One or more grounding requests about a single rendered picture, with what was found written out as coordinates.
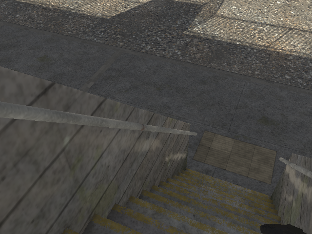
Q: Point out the robot right hand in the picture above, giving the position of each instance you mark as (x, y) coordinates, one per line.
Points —
(280, 229)

